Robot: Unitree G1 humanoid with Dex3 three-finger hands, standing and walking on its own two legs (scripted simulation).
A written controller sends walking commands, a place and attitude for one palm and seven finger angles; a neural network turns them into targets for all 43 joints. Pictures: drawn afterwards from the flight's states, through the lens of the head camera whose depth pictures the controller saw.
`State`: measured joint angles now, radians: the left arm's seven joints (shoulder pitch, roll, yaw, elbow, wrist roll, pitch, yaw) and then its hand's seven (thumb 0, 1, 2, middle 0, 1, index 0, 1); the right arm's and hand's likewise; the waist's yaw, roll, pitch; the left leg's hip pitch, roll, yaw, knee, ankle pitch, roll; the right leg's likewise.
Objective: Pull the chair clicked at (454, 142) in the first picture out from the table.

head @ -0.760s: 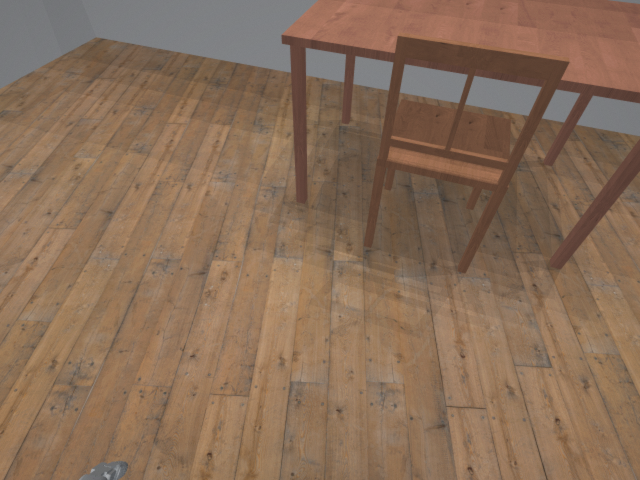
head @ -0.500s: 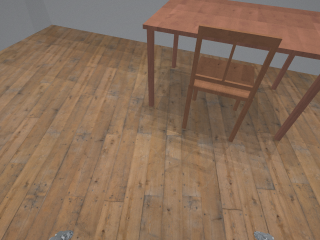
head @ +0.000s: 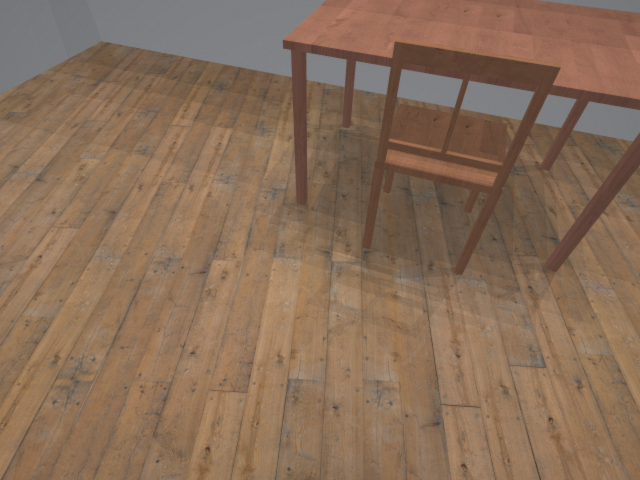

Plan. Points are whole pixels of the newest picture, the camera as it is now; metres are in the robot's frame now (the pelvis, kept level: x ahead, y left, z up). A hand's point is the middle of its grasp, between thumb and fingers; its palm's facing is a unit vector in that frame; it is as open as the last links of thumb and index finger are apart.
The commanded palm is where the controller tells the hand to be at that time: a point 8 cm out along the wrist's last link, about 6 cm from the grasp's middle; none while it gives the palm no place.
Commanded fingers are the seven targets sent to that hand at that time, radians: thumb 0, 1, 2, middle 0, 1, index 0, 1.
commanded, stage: stand and wait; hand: left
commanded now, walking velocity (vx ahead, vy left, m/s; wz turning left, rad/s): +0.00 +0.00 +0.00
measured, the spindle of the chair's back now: (455, 115) +1.10 -0.33 -0.11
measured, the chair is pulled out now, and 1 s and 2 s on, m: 0.00 0.00 0.00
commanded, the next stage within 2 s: look at it before walking up in 0.10 s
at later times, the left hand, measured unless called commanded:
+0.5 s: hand out of the picture +0.07 +0.24 -0.16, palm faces -0.03 -0.94 -0.33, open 7.4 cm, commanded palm none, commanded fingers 0.00 0.90 0.90 -0.20 -0.30 -0.20 -0.30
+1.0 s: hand out of the picture +0.08 +0.24 -0.15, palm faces -0.02 -0.94 -0.34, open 7.4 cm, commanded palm none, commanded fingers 0.00 0.90 0.90 -0.20 -0.30 -0.20 -0.30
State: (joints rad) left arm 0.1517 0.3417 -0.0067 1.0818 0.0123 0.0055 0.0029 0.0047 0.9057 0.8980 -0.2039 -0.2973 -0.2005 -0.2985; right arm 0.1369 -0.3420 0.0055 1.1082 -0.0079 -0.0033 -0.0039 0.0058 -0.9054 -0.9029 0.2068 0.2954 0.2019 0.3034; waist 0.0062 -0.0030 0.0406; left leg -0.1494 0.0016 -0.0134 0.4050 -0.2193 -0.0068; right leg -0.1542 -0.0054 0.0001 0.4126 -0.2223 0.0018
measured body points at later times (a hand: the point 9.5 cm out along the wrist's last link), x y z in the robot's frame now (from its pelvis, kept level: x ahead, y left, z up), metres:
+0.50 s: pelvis +0.00 +0.00 +0.00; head +0.01 +0.00 +0.45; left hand +0.07 +0.29 -0.13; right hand +0.08 -0.30 -0.13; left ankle +0.00 +0.12 -0.74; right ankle +0.00 -0.12 -0.74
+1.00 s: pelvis +0.01 +0.00 +0.00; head +0.02 +0.00 +0.45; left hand +0.09 +0.29 -0.13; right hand +0.10 -0.30 -0.13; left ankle +0.00 +0.12 -0.74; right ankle +0.00 -0.12 -0.74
